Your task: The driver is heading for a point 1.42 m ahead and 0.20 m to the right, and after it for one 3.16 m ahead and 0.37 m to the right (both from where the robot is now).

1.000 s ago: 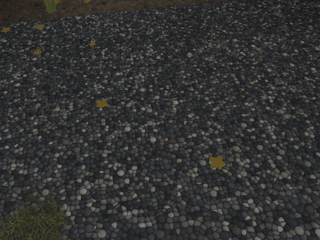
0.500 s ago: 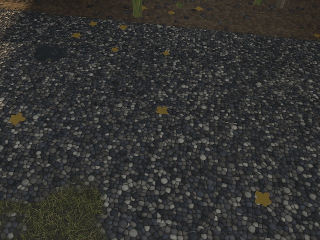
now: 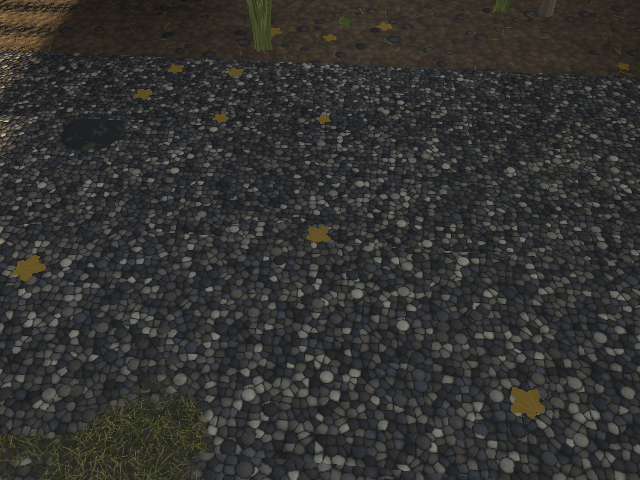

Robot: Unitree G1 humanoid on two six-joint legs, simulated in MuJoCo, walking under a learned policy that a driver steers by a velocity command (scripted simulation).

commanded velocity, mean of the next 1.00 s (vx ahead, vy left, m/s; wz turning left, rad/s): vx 0.07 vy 0.00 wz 0.01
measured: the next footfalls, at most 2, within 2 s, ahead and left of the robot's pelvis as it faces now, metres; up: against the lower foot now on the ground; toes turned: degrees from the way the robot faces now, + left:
left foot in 0.74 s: +0.12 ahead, +0.10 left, +0.00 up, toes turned +2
right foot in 1.32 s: +0.29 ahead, -0.11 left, +0.00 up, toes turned -5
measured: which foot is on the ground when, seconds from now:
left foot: down 0.00-0.52, up 0.54-0.72, down 0.74-1.00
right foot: down 0.00-0.74, up 0.76-1.00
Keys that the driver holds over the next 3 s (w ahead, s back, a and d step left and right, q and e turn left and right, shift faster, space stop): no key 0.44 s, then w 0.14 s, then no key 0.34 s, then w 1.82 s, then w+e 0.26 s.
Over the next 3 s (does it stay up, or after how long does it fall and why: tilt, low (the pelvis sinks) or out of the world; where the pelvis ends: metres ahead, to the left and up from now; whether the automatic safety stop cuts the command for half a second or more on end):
stays up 1.09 -0.01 -0.14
